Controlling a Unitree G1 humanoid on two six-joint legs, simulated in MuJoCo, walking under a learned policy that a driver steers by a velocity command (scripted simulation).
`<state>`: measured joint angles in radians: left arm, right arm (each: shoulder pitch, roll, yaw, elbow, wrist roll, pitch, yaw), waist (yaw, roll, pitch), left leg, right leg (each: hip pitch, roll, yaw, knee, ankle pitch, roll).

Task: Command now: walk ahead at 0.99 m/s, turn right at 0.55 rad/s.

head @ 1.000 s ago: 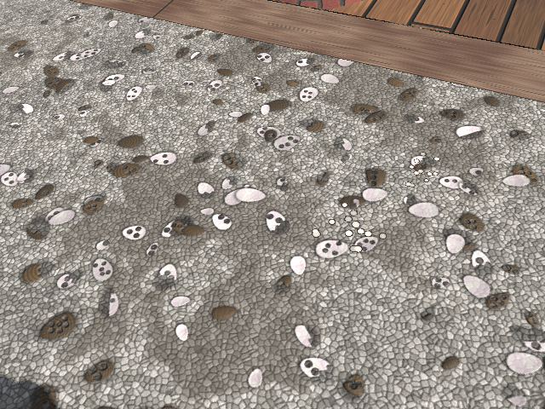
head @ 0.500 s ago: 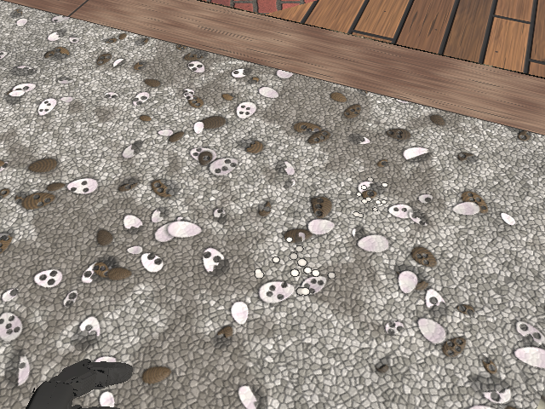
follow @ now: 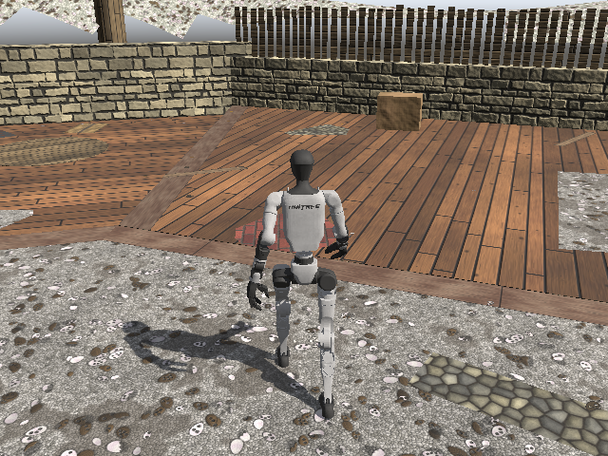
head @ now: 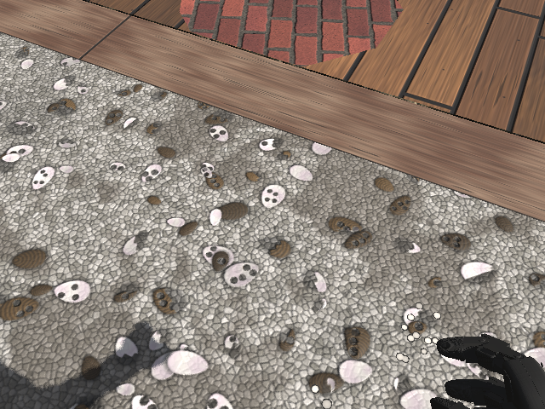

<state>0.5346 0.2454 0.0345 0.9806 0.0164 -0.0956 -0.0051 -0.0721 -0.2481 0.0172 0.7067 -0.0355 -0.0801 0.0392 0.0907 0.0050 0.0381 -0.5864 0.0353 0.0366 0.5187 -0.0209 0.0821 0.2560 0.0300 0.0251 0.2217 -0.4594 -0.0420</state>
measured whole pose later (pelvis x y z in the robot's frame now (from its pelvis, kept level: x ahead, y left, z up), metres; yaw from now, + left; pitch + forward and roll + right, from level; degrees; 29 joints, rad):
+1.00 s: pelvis +0.89 -0.26 +0.02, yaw -48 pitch +1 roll +2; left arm 0.30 0.36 0.07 0.81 0.03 -0.06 -0.02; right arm 0.16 -0.30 -0.04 0.70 -0.05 -0.07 -0.01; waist 0.02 -0.02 0.04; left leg -0.40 -0.03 0.00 0.57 -0.20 0.00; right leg -0.28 0.12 0.11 1.25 -0.33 -0.11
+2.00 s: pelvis +1.62 -0.75 +0.02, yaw -4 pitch +2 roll +1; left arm 0.03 0.26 -0.03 0.56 0.04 -0.05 -0.02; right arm 0.45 -0.33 -0.07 0.80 0.00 -0.05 0.02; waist -0.09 0.01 0.04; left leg 0.00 -0.20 -0.19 0.35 -0.34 0.16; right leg -0.72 -0.13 0.09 0.73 -0.04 0.06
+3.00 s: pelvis +2.54 -0.87 -0.02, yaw -24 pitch +0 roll +1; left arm 0.06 0.31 0.04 0.68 0.02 -0.02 -0.06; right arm 0.45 -0.27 -0.03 0.88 -0.03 -0.05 -0.01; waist -0.01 -0.02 0.04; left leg 0.09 0.06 0.21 0.96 -0.35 -0.04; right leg -0.56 0.09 -0.14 0.74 -0.19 -0.22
